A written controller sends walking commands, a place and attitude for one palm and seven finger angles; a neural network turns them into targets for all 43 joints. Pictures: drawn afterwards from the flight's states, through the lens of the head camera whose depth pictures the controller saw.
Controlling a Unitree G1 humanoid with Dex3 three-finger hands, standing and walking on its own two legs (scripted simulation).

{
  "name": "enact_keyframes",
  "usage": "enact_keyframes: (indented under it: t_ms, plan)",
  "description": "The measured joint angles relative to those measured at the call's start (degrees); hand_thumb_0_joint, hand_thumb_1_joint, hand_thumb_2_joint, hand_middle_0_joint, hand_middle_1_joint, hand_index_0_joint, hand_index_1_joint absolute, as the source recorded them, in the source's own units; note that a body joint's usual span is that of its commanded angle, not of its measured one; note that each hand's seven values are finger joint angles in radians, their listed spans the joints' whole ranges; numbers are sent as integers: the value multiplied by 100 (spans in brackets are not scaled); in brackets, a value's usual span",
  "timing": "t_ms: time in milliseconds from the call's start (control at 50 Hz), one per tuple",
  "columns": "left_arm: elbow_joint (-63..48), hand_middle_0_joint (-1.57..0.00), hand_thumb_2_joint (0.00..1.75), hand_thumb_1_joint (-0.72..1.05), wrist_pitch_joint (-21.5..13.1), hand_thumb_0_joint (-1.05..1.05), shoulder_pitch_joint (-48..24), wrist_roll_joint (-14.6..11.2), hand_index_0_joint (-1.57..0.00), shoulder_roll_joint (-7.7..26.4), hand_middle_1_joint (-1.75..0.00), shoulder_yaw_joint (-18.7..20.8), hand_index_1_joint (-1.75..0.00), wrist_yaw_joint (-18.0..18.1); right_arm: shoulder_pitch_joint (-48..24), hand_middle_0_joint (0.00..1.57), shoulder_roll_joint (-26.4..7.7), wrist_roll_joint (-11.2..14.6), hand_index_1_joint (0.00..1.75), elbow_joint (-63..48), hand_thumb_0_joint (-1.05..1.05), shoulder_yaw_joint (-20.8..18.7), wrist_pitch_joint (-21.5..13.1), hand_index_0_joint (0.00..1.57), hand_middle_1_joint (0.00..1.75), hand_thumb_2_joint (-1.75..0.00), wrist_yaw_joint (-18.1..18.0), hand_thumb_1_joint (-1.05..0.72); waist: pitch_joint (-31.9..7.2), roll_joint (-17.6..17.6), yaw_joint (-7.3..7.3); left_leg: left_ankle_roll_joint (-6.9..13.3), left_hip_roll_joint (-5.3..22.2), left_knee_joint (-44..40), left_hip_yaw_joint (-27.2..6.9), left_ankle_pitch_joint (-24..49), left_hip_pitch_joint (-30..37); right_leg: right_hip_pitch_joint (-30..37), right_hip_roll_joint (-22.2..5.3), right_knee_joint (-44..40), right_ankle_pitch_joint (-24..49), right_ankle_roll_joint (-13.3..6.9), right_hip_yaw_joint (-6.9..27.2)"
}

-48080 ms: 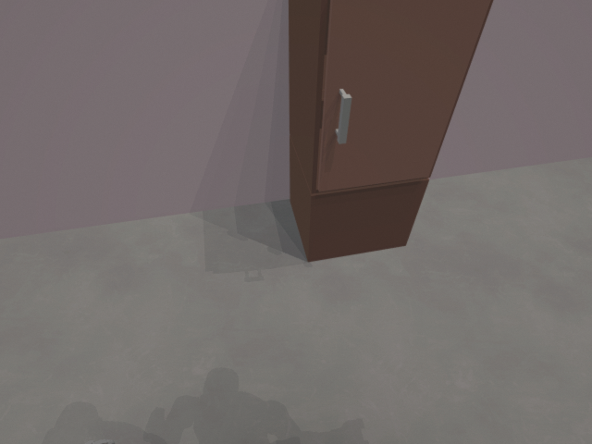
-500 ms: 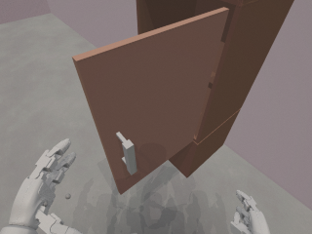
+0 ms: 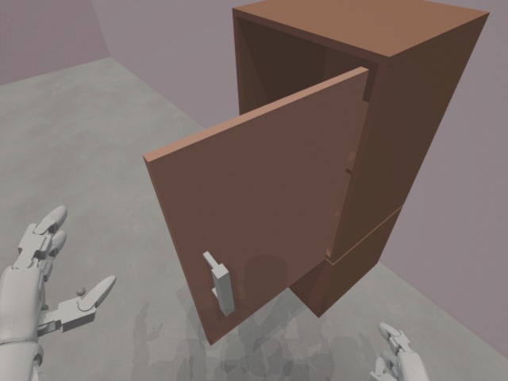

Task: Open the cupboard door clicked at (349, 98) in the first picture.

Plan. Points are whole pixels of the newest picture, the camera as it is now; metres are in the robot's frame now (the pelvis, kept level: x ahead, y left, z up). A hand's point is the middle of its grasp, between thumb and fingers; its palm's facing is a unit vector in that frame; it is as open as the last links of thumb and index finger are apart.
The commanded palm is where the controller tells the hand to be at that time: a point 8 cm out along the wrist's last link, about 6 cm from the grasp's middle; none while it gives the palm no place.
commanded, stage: draw the hand back to the body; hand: left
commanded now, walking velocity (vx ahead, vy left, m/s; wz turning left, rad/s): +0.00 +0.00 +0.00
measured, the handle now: (218, 283) +0.30 +0.11 -0.04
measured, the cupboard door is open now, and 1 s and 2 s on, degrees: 88 88 88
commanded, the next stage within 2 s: step back with the hand held close in 0.56 s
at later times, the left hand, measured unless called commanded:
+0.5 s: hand (69, 272) +0.19 +0.24 +0.16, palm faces +0.43 -0.81 -0.39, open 7.5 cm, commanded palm +0.14 +0.29 +0.18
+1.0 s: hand (62, 281) +0.18 +0.25 +0.16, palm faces +0.33 -0.80 -0.51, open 7.4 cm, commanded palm +0.12 +0.29 +0.18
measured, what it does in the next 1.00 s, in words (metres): stands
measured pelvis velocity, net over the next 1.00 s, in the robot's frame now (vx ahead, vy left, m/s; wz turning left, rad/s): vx -0.03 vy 0.00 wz -0.04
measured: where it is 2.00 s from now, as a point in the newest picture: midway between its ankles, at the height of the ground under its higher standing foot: outside the picture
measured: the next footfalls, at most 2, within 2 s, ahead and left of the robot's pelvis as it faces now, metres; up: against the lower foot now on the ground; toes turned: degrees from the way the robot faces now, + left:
right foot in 1.80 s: -0.26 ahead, -0.09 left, +0.00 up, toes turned -6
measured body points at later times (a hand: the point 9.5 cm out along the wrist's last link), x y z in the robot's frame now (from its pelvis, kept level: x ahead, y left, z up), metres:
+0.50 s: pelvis +0.00 -0.01 +0.01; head -0.02 -0.03 +0.46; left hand +0.16 +0.29 +0.18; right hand +0.18 -0.24 -0.07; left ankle -0.02 +0.09 -0.73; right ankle -0.01 -0.12 -0.73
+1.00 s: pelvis -0.03 +0.00 +0.01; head -0.02 -0.01 +0.46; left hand +0.16 +0.29 +0.19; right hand +0.14 -0.26 -0.07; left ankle -0.02 +0.09 -0.73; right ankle -0.01 -0.12 -0.73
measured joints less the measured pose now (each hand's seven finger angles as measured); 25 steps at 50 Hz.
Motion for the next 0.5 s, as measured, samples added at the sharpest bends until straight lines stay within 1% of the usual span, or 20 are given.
enact_keyframes:
  t_ms: [200,260,360,500]
  plan:
    - [-75,-20,79,63,-132,1,-347,-74,-20,126,-30,525,-30,-76,-207,20,-37,-40,30,189,1,-104,17,20,30,-90,92,-90,176,2,77,-42,51,-567,30,231,516,492,63,-552,239,-38,37]
    - [-36,-20,83,73,-200,1,-451,-91,-21,107,-30,630,-30,-81,-254,20,-51,-44,30,231,1,-134,41,20,30,-90,118,-90,216,12,81,-54,59,-672,32,283,604,572,73,-645,286,-48,41]
    - [71,-20,87,83,-198,1,-453,-100,-21,5,-30,569,-30,-128,-288,20,-57,-54,30,255,1,-172,112,20,30,-90,148,-90,275,22,73,-69,74,-805,49,359,692,640,91,-750,353,-65,58]
    - [76,-21,90,88,-183,2,-364,-81,-21,4,-30,495,-30,-152,-252,20,-21,-66,30,339,1,-189,99,20,30,-90,118,-90,316,-4,74,-102,118,-874,52,402,773,727,136,-844,414,-100,61]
